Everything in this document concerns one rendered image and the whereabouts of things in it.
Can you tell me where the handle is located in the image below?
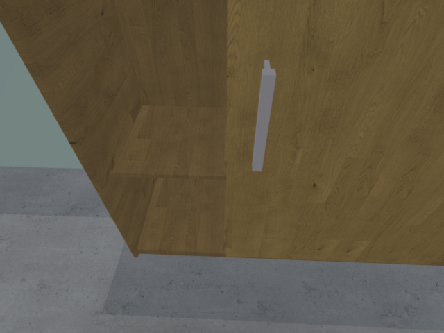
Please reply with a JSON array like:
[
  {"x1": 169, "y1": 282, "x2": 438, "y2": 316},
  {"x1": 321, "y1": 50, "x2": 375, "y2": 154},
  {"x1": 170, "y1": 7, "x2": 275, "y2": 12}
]
[{"x1": 252, "y1": 60, "x2": 276, "y2": 171}]

